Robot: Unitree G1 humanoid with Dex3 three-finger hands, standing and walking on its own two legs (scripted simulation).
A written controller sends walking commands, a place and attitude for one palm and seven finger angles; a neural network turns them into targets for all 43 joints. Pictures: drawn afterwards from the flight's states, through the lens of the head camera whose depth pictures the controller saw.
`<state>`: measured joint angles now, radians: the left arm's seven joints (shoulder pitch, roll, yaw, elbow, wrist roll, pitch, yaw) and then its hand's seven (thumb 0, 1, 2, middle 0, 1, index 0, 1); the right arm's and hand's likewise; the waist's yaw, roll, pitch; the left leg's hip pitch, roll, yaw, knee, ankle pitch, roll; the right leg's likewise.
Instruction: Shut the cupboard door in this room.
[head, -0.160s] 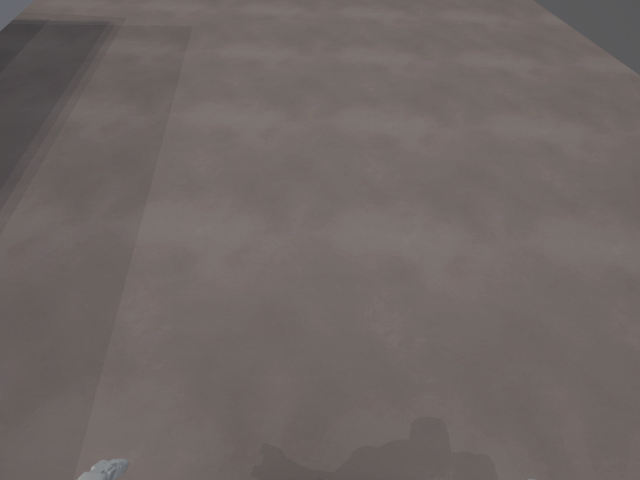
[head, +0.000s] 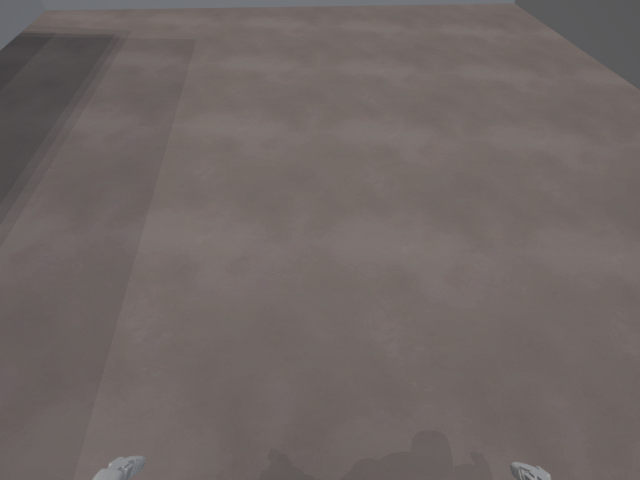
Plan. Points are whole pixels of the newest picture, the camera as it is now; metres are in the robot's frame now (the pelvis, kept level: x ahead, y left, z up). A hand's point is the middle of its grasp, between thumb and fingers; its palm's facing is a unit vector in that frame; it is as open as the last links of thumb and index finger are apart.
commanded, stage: stand and wait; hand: left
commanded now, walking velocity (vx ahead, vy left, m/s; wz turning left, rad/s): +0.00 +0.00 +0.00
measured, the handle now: out of the picture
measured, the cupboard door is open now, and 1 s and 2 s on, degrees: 82 82 82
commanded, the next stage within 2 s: turn or walk to find it in 0.74 s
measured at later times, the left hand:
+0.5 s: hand out of the picture +0.05 +0.24 -0.15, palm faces -0.03 -0.94 -0.34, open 7.4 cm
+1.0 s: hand out of the picture +0.04 +0.22 -0.16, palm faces +0.02 -0.95 -0.30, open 7.4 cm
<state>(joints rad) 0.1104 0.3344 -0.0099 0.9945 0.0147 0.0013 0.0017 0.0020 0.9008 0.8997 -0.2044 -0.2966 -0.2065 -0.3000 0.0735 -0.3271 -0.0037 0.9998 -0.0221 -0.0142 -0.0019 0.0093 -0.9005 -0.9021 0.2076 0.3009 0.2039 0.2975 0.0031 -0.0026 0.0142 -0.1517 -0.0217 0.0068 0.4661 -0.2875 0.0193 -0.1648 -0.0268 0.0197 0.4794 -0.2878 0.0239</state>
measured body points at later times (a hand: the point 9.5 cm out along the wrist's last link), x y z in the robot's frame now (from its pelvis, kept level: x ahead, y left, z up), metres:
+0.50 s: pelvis -0.02 -0.01 +0.01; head -0.02 -0.01 +0.46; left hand +0.05 +0.28 -0.13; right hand +0.05 -0.32 -0.13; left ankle -0.02 +0.11 -0.74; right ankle -0.02 -0.14 -0.74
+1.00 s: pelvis -0.03 -0.01 +0.00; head -0.02 -0.01 +0.45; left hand +0.04 +0.27 -0.14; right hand +0.04 -0.29 -0.14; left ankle -0.02 +0.11 -0.74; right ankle -0.02 -0.14 -0.74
